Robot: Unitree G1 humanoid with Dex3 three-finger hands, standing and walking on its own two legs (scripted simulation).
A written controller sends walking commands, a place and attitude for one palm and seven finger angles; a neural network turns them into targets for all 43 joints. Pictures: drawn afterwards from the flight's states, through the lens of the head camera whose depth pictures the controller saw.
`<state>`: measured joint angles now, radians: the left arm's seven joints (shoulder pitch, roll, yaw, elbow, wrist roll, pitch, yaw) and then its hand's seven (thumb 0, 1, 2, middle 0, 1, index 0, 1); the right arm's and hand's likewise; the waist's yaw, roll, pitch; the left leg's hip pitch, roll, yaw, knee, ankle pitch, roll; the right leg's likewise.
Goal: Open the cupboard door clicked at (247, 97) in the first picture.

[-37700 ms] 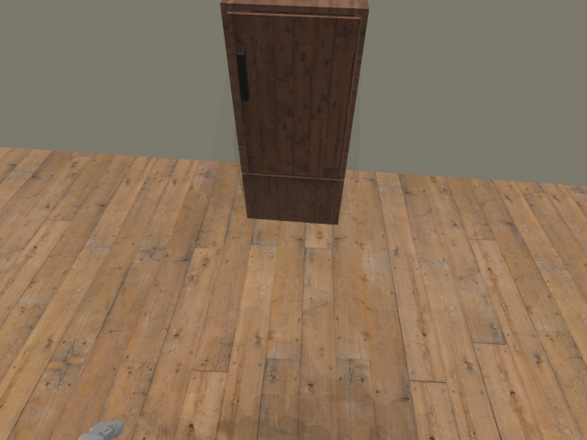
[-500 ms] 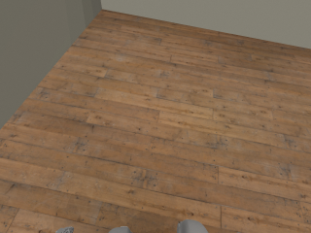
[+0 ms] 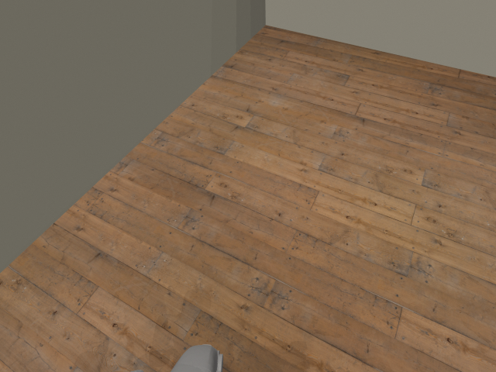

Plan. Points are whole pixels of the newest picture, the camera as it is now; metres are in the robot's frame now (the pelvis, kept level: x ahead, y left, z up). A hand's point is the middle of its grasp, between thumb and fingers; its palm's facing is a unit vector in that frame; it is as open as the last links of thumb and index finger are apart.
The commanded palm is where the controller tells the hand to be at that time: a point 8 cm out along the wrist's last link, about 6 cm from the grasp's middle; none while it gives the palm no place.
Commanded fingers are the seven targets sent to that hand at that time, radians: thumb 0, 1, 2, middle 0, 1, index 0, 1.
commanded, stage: turn to face it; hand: left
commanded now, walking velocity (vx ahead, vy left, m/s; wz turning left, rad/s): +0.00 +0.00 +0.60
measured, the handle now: out of the picture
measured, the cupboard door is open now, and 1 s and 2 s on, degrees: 43 43 43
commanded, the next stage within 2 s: none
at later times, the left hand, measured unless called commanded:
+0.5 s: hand out of the picture +0.03 +0.27 -0.17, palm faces +0.30 -0.92 -0.25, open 7.3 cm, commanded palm none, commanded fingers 0.00 0.90 0.90 -0.20 -0.30 -0.20 -0.30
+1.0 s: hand out of the picture -0.01 +0.18 -0.15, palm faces +0.57 -0.78 -0.26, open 7.3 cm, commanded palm none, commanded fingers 0.00 0.90 0.90 -0.20 -0.30 -0.20 -0.30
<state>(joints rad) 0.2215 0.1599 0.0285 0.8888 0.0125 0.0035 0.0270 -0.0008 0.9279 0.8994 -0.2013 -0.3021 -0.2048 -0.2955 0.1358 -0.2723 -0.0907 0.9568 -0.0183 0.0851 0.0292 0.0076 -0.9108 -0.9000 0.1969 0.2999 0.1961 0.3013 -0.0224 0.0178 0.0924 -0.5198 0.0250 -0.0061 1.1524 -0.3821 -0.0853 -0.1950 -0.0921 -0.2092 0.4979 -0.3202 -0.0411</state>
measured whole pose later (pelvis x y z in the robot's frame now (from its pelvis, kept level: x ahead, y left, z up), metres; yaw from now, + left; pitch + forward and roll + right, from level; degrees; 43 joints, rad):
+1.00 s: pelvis +0.04 -0.02 +0.00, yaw +36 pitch +0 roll +2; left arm 0.22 0.17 0.03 0.88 0.01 0.00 0.02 0.00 0.92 0.90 -0.20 -0.30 -0.21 -0.30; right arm 0.14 -0.27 -0.09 0.97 -0.02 0.09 0.03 0.01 -0.91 -0.90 0.20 0.30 0.20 0.30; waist -0.02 0.02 0.11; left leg -0.49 0.03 0.00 1.09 -0.40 -0.08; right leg -0.16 -0.10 -0.25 0.49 -0.33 -0.03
